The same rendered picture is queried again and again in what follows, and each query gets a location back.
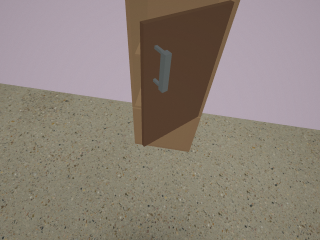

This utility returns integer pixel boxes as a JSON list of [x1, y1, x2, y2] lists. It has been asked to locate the handle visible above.
[[153, 45, 172, 93]]

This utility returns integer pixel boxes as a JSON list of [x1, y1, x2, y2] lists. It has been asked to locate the cupboard door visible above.
[[140, 0, 235, 147]]

